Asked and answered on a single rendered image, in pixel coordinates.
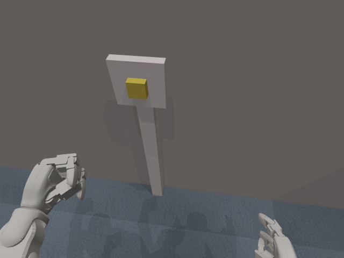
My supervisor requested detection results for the left robot forearm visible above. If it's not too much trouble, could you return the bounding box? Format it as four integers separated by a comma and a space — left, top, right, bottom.
0, 207, 49, 258

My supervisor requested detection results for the panel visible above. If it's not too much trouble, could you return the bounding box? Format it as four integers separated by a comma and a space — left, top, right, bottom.
106, 54, 167, 196

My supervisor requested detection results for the robot right hand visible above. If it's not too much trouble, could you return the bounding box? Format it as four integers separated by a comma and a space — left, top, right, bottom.
255, 213, 297, 258

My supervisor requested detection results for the robot left hand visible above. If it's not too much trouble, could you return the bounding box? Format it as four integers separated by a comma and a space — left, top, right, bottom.
20, 153, 87, 215

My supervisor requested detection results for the button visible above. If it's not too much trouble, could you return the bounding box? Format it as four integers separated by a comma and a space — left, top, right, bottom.
125, 78, 148, 99

